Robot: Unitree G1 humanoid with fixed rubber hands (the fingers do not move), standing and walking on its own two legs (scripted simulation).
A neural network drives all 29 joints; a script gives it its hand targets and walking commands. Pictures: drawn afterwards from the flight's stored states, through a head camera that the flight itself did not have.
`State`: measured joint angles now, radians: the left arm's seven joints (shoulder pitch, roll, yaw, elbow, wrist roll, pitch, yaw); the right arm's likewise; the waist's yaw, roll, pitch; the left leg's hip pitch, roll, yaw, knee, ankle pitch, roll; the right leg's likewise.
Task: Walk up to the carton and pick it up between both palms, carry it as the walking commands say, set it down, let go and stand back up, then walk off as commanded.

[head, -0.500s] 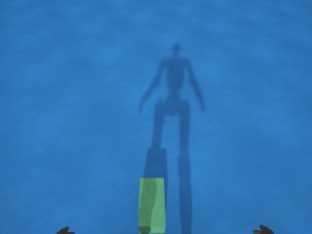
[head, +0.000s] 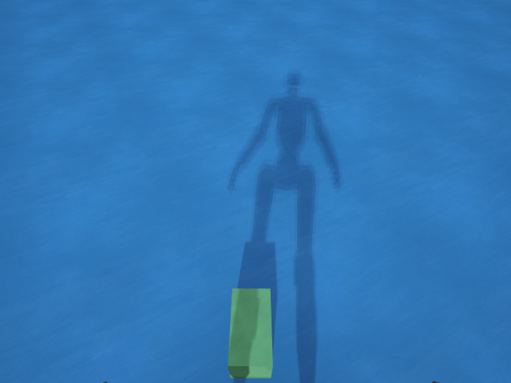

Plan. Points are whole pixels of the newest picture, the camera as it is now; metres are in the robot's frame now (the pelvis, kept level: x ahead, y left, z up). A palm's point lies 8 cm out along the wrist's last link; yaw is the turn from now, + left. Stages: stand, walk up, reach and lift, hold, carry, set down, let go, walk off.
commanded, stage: stand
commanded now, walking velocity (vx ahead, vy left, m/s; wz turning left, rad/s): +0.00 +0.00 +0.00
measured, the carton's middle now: (251, 332) +0.45 +0.04 -0.70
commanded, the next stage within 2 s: walk off in 0.46 s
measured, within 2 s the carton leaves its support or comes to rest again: neither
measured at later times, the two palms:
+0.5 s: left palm out of the picture +0.08 +0.29 -0.11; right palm out of the picture +0.09 -0.30 -0.10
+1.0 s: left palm out of the picture +0.06 +0.21 -0.12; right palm out of the picture +0.02 -0.40 -0.12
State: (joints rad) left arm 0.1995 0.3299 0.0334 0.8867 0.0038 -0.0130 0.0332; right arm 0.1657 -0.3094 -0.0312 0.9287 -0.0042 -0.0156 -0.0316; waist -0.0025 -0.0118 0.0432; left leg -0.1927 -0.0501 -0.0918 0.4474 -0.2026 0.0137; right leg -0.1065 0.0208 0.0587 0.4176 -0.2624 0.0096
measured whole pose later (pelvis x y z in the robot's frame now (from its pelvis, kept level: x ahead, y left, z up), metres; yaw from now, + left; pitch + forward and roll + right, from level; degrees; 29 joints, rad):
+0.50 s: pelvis -0.01 -0.01 +0.00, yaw +1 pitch -3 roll +0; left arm 0.18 0.34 0.03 0.94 0.00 -0.02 0.03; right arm 0.16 -0.33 -0.02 0.97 0.00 -0.02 -0.03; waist 0.00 -0.01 0.05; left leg -0.19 -0.05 -0.11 0.41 -0.17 0.00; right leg -0.10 0.02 0.04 0.39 -0.24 0.00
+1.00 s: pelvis -0.03 -0.08 -0.01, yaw -7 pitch +0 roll -1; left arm 0.24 0.33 0.06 0.90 0.02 0.08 -0.04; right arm 0.15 -0.37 -0.05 0.95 -0.04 0.03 -0.06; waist -0.02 0.03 0.05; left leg -0.29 0.12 -0.05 0.50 -0.21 -0.10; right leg -0.26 -0.01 0.00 0.57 -0.37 0.04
